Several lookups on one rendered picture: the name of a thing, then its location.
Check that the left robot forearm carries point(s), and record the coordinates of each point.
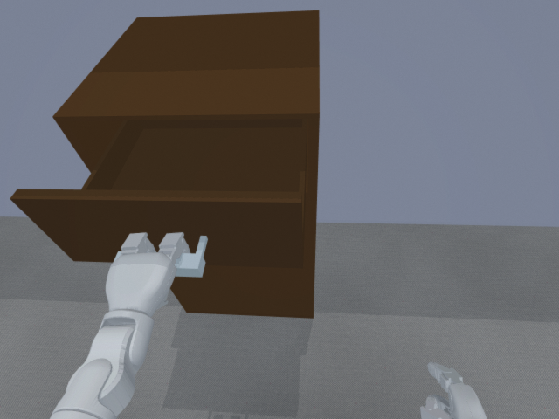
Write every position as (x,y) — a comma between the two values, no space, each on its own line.
(104,385)

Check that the robot left hand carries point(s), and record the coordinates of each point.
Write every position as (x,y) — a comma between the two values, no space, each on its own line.
(140,278)

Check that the handle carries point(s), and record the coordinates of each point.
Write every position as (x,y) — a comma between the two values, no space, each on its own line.
(189,264)

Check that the drawer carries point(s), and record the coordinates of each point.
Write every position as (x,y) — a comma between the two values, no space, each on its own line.
(241,183)

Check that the robot right hand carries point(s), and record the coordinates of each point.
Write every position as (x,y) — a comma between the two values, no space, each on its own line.
(463,402)

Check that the cabinet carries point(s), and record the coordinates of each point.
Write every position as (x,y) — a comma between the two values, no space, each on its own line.
(245,66)

